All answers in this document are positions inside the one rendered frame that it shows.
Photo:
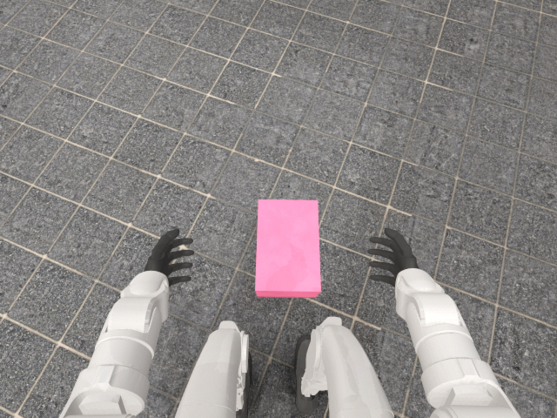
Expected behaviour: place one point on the right robot foot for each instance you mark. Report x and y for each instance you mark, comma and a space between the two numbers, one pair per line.
305, 403

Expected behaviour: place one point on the robot left forearm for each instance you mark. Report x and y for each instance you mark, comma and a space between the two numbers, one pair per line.
115, 382

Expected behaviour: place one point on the robot left hand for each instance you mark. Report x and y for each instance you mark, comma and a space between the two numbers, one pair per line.
161, 257

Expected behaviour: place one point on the robot right forearm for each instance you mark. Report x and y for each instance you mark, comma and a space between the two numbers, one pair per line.
453, 372

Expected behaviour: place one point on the carton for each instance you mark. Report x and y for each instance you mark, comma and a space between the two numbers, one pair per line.
287, 261

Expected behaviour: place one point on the robot right thigh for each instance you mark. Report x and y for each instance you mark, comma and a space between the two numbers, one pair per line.
354, 389

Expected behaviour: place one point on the robot right hand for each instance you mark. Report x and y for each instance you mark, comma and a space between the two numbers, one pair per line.
402, 256

